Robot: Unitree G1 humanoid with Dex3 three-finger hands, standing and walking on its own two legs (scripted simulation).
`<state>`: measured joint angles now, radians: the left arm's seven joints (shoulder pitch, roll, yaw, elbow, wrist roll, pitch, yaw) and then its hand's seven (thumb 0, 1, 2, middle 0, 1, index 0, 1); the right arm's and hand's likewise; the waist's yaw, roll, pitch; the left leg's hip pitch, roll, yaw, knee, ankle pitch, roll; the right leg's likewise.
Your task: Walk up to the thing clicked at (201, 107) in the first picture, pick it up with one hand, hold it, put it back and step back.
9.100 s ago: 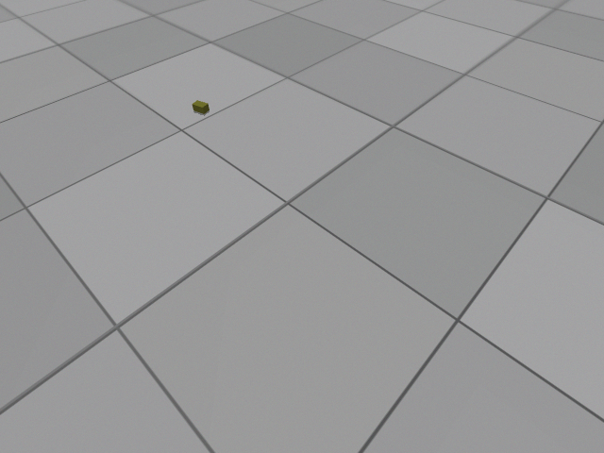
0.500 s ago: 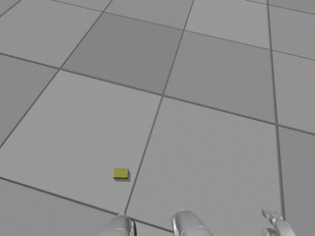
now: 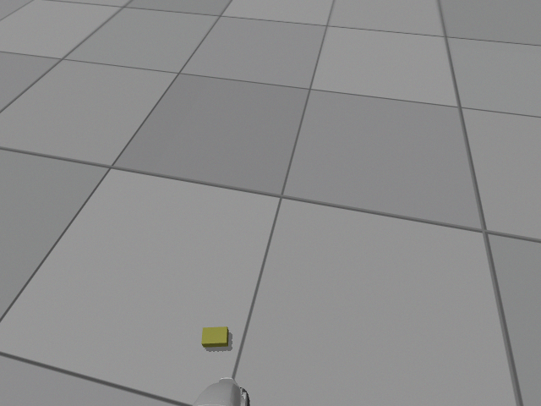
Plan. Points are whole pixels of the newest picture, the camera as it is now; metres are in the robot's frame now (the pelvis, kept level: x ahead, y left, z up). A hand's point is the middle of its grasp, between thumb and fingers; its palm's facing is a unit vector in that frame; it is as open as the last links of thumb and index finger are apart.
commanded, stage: walk up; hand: left
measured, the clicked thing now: (215, 337) +0.42 +0.20 -0.72
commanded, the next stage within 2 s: stand in 1.94 s
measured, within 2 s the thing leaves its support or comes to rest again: neither
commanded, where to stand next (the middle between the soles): +0.07 -0.03 m, yaw +2 degrees
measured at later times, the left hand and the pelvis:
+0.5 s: hand out of the picture -0.07 +0.25 -0.12, palm faces +0.01 -0.91 -0.42, open 7.4 cm; pelvis -0.08 -0.03 +0.02, yaw +1 degrees
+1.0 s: hand out of the picture -0.05 +0.21 -0.11, palm faces +0.07 -0.94 -0.34, open 7.4 cm; pelvis -0.12 -0.04 +0.03, yaw +4 degrees
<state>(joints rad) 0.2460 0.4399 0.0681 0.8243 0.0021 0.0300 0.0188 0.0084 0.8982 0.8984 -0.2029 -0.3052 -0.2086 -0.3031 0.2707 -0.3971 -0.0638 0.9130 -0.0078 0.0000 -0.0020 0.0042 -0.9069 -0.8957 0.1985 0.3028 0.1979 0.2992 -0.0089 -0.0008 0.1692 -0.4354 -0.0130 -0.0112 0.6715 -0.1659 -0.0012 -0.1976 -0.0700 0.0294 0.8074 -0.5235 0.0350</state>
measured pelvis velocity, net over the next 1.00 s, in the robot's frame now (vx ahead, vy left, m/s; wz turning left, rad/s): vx -0.12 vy -0.04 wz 0.08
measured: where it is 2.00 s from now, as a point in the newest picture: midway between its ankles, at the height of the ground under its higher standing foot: outside the picture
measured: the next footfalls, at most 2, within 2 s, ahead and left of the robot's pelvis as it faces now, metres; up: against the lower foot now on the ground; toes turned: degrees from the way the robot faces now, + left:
right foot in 0.26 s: -0.03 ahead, -0.16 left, +0.00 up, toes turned +2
left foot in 0.60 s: -0.07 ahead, +0.09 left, +0.00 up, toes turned +2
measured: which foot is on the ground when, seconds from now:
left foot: down 0.00-0.32, up 0.34-0.58, down 0.60-1.00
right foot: down 0.00-0.02, up 0.04-0.24, down 0.26-1.00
